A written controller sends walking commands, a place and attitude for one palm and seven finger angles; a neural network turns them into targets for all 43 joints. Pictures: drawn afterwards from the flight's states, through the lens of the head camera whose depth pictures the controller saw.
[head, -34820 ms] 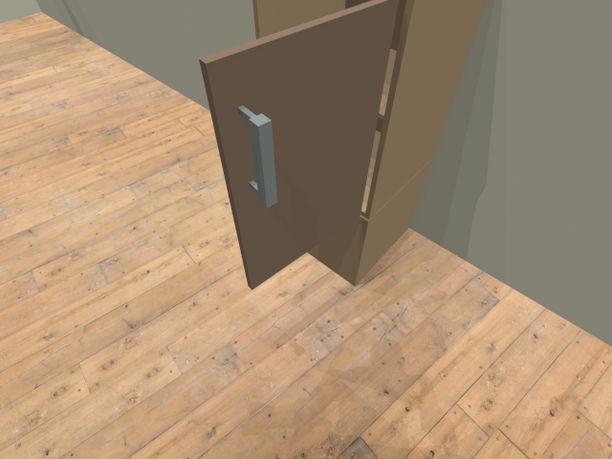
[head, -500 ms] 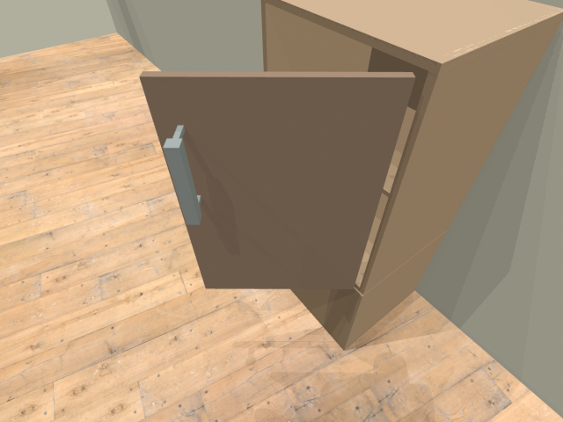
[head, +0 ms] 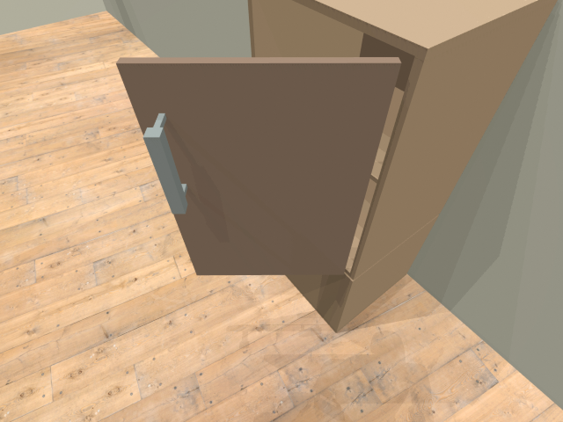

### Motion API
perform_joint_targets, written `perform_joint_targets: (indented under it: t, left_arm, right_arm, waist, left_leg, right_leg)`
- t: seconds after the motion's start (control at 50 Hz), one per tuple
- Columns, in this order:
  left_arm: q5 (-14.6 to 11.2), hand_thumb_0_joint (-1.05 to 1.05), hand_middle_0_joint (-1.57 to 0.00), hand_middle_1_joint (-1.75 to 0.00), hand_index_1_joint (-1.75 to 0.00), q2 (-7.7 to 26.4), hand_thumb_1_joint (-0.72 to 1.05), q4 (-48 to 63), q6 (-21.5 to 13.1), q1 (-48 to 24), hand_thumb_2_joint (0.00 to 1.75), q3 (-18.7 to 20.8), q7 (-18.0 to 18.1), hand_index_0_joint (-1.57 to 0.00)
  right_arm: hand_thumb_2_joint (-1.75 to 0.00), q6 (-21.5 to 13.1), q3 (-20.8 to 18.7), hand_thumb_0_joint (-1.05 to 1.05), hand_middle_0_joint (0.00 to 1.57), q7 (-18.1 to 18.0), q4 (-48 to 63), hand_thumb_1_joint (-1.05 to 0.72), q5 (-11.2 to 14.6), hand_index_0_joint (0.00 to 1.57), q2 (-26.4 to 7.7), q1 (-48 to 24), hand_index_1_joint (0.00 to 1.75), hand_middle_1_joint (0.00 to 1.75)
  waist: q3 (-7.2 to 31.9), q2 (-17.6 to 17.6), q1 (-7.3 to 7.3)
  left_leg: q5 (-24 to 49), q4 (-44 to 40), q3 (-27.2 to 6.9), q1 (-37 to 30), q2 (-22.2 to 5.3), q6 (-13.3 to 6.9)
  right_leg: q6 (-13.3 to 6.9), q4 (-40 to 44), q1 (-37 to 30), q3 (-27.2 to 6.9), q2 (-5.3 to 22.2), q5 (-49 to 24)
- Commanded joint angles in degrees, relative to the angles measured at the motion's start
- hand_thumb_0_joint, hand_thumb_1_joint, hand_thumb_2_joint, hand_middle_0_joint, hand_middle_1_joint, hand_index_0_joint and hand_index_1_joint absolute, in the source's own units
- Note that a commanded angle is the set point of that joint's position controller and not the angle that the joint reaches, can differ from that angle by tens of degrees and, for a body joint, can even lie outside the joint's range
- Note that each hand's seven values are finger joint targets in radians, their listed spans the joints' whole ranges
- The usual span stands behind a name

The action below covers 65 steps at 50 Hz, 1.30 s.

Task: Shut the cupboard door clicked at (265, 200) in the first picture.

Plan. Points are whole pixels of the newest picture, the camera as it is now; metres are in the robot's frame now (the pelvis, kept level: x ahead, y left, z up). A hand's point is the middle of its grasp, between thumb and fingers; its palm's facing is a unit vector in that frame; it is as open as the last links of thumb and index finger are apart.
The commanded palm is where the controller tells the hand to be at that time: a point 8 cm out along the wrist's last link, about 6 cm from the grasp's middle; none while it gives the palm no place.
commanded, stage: come to a stop and stand still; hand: left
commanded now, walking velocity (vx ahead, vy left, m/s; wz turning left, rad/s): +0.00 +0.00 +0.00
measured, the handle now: (171, 166) +0.49 +0.22 +0.08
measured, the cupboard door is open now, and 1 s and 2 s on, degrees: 53 53 53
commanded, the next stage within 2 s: look again from close up in 0.62 s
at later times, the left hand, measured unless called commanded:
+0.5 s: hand out of the picture +0.06 +0.18 -0.17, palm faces +0.01 -0.97 -0.22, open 7.4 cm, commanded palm none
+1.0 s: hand out of the picture +0.06 +0.18 -0.17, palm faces +0.02 -0.98 -0.22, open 7.4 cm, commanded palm none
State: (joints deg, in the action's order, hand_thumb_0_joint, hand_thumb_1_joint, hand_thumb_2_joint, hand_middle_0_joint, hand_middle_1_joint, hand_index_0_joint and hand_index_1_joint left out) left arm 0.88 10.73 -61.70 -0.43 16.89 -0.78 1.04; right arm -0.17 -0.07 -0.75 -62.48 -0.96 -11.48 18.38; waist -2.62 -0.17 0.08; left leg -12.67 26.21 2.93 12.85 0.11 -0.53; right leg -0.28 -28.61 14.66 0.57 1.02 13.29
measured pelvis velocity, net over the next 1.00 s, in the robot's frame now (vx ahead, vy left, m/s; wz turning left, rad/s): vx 0.04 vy -0.01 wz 0.00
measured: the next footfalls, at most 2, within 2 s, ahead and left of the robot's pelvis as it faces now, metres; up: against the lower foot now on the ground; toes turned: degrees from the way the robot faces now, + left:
none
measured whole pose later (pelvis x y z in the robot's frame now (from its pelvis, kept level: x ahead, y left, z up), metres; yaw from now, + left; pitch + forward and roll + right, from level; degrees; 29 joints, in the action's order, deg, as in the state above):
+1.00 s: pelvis +0.04 -0.01 +0.00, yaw +0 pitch -1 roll +1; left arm 0.9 11.3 -63.4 -1.2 13.3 -0.3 1.5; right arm -0.9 0.4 -1.6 -65.3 -0.9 -9.8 12.4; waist -2.2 0.8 -0.7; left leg -14.2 23.1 2.2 7.7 -0.8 0.6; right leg -1.0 -25.1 9.2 1.3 0.0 14.8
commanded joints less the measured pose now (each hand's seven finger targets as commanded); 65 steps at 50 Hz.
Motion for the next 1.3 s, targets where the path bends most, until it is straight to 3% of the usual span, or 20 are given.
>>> perform_joint_targets:
  t: [0.0, 0.08, 0.18, 0.24, 0.46, 0.84, 0.96, 1.14, 1.28]
  left_arm:
    - [-0.4, 0.00, -0.20, -0.30, -0.30, 7.5, 0.90, 2.0, -1.5, 0.6, 0.90, 1.3, 0.4, -0.20]
    - [-0.4, 0.00, -0.20, -0.30, -0.30, 6.9, 0.90, 1.1, -1.6, 0.3, 0.90, 1.1, 0.6, -0.20]
    - [-0.2, 0.00, -0.20, -0.30, -0.30, 6.6, 0.90, 0.8, -1.4, -0.3, 0.90, 1.1, 0.7, -0.20]
    - [-0.3, 0.00, -0.20, -0.30, -0.30, 6.6, 0.90, 0.7, -1.4, -0.6, 0.90, 1.2, 0.7, -0.20]
    - [-0.2, 0.00, -0.20, -0.30, -0.30, 7.4, 0.90, 1.1, -1.7, -1.6, 0.90, 1.7, 0.7, -0.20]
    - [-0.3, 0.00, -0.20, -0.30, -0.30, 8.0, 0.90, 0.6, -1.6, -1.4, 0.90, 1.7, 0.7, -0.20]
    - [-0.2, 0.00, -0.20, -0.30, -0.30, 7.2, 0.90, 0.4, -1.4, -1.1, 0.90, 1.6, 0.7, -0.20]
    - [-0.3, 0.00, -0.20, -0.30, -0.30, 7.0, 0.90, 0.2, -1.5, -0.6, 0.90, 1.6, 0.7, -0.20]
    - [-0.2, 0.00, -0.20, -0.30, -0.30, 6.1, 0.90, -0.1, -1.4, -0.2, 0.90, 1.5, 0.8, -0.20]
  right_arm:
    - [-0.90, -2.0, -0.4, 0.00, 0.20, -0.3, 2.0, -0.90, 0.3, 0.20, -5.2, 0.8, 0.30, 0.30]
    - [-0.90, -2.1, -0.3, 0.00, 0.20, -0.6, 1.0, -0.90, 0.4, 0.20, -4.9, 0.4, 0.30, 0.30]
    - [-0.90, -1.9, -0.2, 0.00, 0.20, -0.7, 0.5, -0.90, 0.4, 0.20, -4.3, -0.6, 0.30, 0.30]
    - [-0.90, -2.0, -0.2, 0.00, 0.20, -0.7, 0.4, -0.90, 0.3, 0.20, -4.3, -1.0, 0.30, 0.30]
    - [-0.90, -2.1, -0.6, 0.00, 0.20, -1.0, 0.4, -0.90, 0.2, 0.20, -5.0, -3.3, 0.30, 0.30]
    - [-0.90, -2.0, -0.5, 0.00, 0.20, -1.0, -0.5, -0.90, 0.2, 0.20, -5.6, -3.7, 0.30, 0.30]
    - [-0.90, -1.8, -0.4, 0.00, 0.20, -1.1, -0.9, -0.90, 0.3, 0.20, -4.5, -3.4, 0.30, 0.30]
    - [-0.90, -2.0, -0.4, 0.00, 0.20, -1.1, -1.2, -0.90, 0.2, 0.20, -4.5, -2.8, 0.30, 0.30]
    - [-0.90, -1.8, -0.5, 0.00, 0.20, -1.2, -1.6, -0.90, 0.3, 0.20, -3.7, -2.4, 0.30, 0.30]
  waist:
    - [0.6, 0.5, -0.08]
    - [0.9, -0.1, -0.22]
    - [-1.2, 0.4, -0.25]
    - [0.6, 0.1, -0.30]
    - [1.5, 0.4, -0.40]
    - [2.1, 0.7, -0.61]
    - [-0.2, 0.7, -0.58]
    - [1.6, 0.1, -0.64]
    - [-1.2, 0.4, -0.62]
  left_leg:
    - [0.6, -6.1, -5.3, 0.3, -5.0, -1.1]
    - [4.3, -5.8, -5.1, -0.8, -5.4, -1.0]
    - [4.2, -6.1, -4.8, -0.7, -5.5, -0.7]
    - [5.5, -6.1, -4.8, -1.8, -5.6, -0.7]
    - [9.3, -5.7, -4.5, -4.0, -6.0, -0.6]
    - [10.0, -6.4, -4.6, -5.1, -6.0, -0.4]
    - [7.4, -7.1, -4.6, -4.1, -5.9, -0.4]
    - [9.1, -6.8, -4.8, -4.6, -5.8, -0.4]
    - [6.8, -7.3, -5.0, -3.2, -5.6, -0.4]
  right_leg:
    - [-2.4, 7.5, -0.8, -6.3, 5.1, 2.0]
    - [-2.3, 6.6, -2.4, -5.5, 5.1, -4.2]
    - [-2.0, 7.1, -1.8, -5.3, 5.0, -4.6]
    - [-2.0, 6.9, -2.8, -5.3, 5.2, -5.8]
    - [-2.1, 6.6, -4.4, -4.9, 5.3, -12.4]
    - [-2.1, 7.3, -5.8, -4.7, 5.7, -13.5]
    - [-2.0, 8.2, -4.6, -4.7, 5.2, -10.0]
    - [-2.0, 7.9, -5.7, -4.5, 5.5, -11.5]
    - [-1.9, 8.8, -4.2, -4.4, 5.2, -7.9]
